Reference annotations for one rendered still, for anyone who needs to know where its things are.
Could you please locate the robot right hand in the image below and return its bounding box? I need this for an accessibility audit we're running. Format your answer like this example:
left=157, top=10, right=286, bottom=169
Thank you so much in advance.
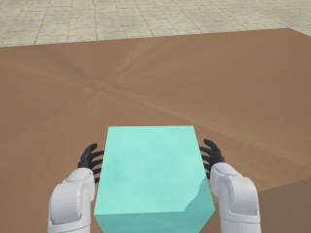
left=199, top=139, right=225, bottom=180

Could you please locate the robot left hand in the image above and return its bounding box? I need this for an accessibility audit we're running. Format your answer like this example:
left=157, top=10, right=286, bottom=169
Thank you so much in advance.
left=77, top=143, right=105, bottom=183

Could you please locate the robot left forearm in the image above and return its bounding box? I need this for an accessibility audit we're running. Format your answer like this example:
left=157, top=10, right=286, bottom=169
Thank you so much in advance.
left=48, top=168, right=96, bottom=233

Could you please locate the carton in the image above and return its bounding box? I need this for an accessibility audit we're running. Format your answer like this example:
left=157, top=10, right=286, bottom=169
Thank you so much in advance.
left=93, top=125, right=216, bottom=233

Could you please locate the robot right forearm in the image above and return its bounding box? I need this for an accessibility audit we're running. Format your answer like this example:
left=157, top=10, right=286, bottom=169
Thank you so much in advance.
left=210, top=162, right=261, bottom=233

